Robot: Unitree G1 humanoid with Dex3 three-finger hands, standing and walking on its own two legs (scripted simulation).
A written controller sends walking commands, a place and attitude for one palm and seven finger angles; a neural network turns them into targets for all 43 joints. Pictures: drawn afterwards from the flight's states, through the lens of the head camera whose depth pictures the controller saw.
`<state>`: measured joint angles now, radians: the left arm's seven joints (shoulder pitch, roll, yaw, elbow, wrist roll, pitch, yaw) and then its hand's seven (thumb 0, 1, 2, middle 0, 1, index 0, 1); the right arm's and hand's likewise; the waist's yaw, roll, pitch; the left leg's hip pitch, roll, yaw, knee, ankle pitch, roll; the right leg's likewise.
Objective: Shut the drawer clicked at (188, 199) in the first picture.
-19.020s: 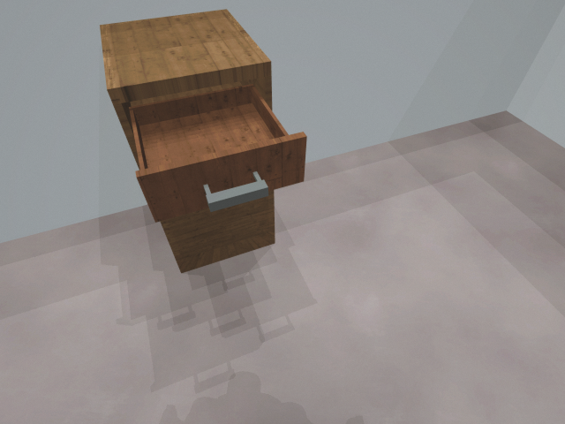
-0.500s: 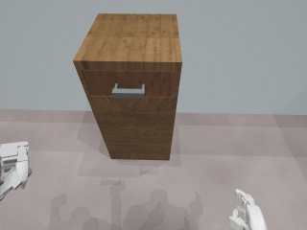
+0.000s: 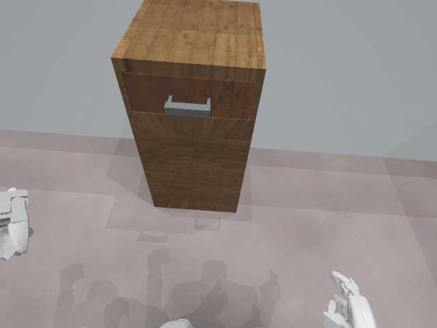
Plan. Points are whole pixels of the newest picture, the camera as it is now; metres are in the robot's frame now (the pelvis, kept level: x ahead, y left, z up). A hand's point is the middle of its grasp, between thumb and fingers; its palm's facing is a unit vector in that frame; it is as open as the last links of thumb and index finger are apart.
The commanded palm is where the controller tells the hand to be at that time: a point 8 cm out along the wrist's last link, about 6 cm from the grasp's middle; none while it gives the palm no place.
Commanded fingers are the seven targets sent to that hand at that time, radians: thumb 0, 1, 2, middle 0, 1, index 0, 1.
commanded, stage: step back with the hand held close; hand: left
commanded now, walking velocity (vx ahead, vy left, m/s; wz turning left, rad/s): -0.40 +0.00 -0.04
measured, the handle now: (188, 104) +0.70 +0.13 -0.04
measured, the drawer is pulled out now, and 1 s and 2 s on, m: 0.00 0.00 0.00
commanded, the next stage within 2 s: stop stepping back and stand still in 0.80 s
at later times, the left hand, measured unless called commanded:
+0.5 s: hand out of the picture +0.12 +0.25 +0.19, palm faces +0.36 -0.84 -0.41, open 3.2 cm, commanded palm +0.07 +0.28 +0.19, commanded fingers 0.00 0.90 0.90 -1.40 -1.60 -1.40 -1.60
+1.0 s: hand out of the picture +0.03 +0.25 +0.18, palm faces +0.28 -0.87 -0.40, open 3.2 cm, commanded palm +0.00 +0.29 +0.19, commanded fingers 0.00 0.90 0.90 -1.40 -1.60 -1.40 -1.60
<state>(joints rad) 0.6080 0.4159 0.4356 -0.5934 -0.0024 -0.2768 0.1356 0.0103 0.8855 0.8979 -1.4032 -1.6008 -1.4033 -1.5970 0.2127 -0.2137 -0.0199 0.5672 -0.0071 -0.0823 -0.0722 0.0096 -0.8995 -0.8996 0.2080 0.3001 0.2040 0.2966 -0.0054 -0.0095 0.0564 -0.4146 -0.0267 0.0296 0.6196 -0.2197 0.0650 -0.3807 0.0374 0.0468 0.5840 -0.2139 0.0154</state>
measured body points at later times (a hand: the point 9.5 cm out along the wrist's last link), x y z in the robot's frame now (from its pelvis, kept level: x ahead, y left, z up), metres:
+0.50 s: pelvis -0.08 +0.01 +0.01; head -0.04 +0.04 +0.46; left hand +0.10 +0.29 +0.21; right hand +0.10 -0.22 -0.06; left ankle +0.07 +0.08 -0.72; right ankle -0.21 -0.13 -0.70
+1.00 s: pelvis -0.16 +0.02 +0.00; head -0.17 +0.07 +0.44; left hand +0.01 +0.30 +0.20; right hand -0.05 -0.25 -0.07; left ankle -0.05 +0.09 -0.73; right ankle -0.23 -0.14 -0.72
